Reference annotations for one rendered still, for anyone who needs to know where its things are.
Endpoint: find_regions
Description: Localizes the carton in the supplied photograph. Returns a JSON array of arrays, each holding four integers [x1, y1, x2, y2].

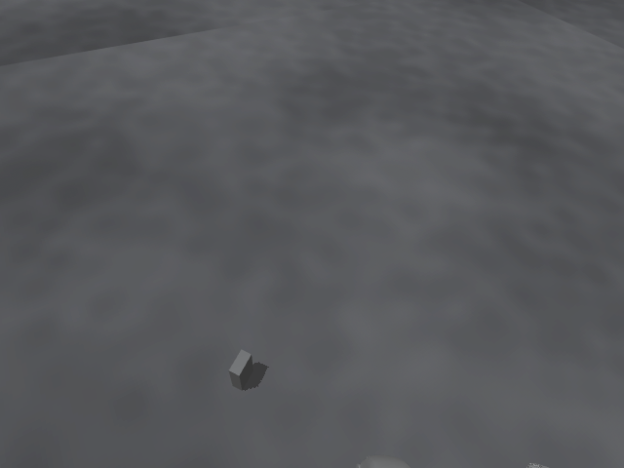
[[229, 349, 254, 391]]

